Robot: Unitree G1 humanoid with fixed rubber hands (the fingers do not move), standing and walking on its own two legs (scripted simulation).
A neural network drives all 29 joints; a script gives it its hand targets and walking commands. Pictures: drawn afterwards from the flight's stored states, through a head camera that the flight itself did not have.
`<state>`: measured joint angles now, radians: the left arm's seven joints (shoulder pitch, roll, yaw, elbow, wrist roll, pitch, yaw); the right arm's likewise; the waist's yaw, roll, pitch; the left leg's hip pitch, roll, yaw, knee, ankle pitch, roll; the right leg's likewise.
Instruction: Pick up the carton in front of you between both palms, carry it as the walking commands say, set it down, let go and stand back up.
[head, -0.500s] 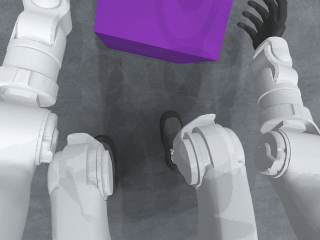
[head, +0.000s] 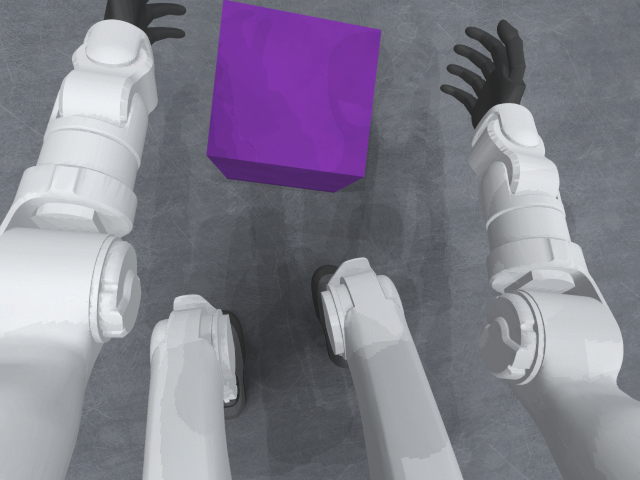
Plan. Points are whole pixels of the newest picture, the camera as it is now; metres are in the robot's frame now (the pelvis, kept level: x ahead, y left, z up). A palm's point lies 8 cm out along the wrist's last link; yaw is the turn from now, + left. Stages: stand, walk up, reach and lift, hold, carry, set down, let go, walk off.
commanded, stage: set down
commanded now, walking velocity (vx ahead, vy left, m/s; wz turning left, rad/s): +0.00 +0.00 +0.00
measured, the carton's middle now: (290, 117) +0.55 -0.08 -0.35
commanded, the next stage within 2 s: let go in 0.50 s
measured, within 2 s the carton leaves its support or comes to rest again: neither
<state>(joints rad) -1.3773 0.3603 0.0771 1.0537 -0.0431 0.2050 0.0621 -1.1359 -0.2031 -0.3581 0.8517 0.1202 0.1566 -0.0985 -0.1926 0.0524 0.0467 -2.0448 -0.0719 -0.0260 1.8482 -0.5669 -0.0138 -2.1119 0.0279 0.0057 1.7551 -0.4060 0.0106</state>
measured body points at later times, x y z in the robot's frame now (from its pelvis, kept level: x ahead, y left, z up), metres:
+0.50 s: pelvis +0.04 +0.00 +0.13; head +0.33 -0.01 +0.48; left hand +0.59 +0.09 +0.04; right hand +0.47 -0.29 +0.04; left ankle +0.09 +0.12 -0.44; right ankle +0.14 -0.12 -0.44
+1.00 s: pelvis +0.09 -0.02 +0.25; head +0.29 -0.02 +0.66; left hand +0.45 +0.14 +0.14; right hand +0.38 -0.28 +0.15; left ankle +0.09 +0.12 -0.44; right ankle +0.14 -0.12 -0.44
